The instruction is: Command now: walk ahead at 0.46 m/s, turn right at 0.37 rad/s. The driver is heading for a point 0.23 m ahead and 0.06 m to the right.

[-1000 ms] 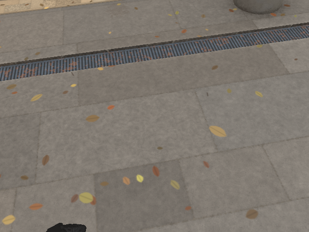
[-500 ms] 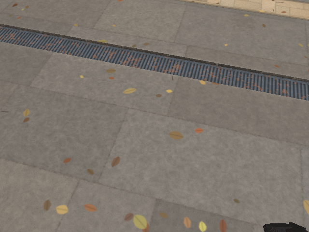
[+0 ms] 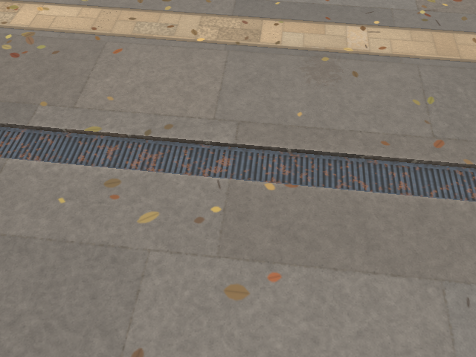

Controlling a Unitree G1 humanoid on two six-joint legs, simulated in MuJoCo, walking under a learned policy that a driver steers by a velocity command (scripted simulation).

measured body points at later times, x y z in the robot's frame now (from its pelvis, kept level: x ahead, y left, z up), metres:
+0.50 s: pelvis +0.17 -0.01 +0.01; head +0.19 -0.02 +0.46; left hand +0.25 +0.23 -0.12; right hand +0.22 -0.26 -0.13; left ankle +0.24 +0.10 -0.71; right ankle +0.14 -0.07 -0.73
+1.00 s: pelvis +0.20 +0.02 +0.02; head +0.21 +0.02 +0.47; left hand +0.21 +0.25 -0.14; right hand +0.20 -0.21 -0.14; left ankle +0.23 +0.10 -0.73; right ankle +0.14 -0.07 -0.73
